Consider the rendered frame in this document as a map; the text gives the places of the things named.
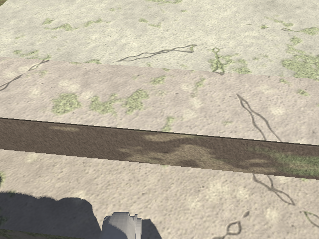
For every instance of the left robot thigh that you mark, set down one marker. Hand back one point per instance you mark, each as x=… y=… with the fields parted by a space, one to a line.
x=121 y=225

